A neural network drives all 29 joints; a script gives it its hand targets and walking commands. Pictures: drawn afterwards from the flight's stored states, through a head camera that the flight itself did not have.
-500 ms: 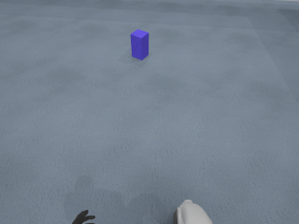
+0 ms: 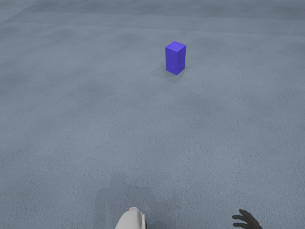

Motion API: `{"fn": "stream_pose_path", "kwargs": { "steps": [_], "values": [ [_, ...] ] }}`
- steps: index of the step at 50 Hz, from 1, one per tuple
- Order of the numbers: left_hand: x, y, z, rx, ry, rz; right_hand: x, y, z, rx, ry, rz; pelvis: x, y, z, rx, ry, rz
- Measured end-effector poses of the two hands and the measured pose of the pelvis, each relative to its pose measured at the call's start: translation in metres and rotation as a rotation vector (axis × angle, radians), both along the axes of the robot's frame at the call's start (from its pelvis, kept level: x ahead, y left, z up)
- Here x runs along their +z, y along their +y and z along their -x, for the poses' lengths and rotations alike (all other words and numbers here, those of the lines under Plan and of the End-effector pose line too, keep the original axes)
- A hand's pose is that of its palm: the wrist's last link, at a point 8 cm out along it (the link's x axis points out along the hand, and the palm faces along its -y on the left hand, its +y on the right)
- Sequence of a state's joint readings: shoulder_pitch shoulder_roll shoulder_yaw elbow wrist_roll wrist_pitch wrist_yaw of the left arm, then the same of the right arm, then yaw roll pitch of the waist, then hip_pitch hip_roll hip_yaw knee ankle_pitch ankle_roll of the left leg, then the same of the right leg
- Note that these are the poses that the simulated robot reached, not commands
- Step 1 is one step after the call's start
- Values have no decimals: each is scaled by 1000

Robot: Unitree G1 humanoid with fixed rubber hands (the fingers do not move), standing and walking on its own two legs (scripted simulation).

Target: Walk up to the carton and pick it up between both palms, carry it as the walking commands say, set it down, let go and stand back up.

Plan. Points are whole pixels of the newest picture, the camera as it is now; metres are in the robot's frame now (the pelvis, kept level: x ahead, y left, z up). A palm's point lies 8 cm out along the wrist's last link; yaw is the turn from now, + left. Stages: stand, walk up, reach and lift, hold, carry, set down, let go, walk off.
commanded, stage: walk up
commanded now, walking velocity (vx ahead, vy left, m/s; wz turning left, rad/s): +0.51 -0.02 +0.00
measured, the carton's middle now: (175, 58) +1.73 -0.04 -0.65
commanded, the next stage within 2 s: none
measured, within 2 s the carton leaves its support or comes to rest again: neither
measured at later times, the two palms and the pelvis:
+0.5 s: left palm (101, 155) +0.37 +0.26 -0.14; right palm out of the picture +0.14 -0.19 -0.11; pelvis +0.25 +0.04 +0.00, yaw +0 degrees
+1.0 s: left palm (118, 140) +0.43 +0.20 -0.12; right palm (235, 104) +0.62 -0.27 -0.14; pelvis +0.51 -0.03 +0.00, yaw +0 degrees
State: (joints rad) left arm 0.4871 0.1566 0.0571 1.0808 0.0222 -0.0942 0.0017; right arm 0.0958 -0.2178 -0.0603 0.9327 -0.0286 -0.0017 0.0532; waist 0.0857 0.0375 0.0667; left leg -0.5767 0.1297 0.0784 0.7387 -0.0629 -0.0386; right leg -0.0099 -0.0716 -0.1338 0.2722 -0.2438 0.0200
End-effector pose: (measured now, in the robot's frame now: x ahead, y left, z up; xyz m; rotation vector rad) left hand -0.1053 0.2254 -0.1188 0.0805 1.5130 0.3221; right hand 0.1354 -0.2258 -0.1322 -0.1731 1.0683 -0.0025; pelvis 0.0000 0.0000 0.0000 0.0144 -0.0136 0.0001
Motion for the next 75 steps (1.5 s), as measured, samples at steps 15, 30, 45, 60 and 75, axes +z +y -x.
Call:
{"fn": "stream_pose_path", "kwargs": {
  "steps": [15, 30, 45, 60, 75],
  "values": [
    [-41, 71, -269, -166, -163, 82, 16, 23, -59, -160, 143, 171, -5, 55, -162, -9, 17, 55],
    [-16, -6, -579, -373, -471, 131, 9, 17, -45, -363, 482, 94, -7, 10, -309, 1, 22, 36],
    [-5, -17, -554, -123, -174, -49, -19, -63, -384, -102, 156, 47, -4, -43, -464, 11, 14, -2],
    [-34, 4, -604, 11, 75, 63, 5, 22, -669, 41, -150, 41, -24, 13, -623, -5, 23, 31],
    [-26, 32, -959, -274, -330, 99, 21, 3, -542, -289, 377, 153, 2, 20, -760, -5, 13, 53]
  ]
}}
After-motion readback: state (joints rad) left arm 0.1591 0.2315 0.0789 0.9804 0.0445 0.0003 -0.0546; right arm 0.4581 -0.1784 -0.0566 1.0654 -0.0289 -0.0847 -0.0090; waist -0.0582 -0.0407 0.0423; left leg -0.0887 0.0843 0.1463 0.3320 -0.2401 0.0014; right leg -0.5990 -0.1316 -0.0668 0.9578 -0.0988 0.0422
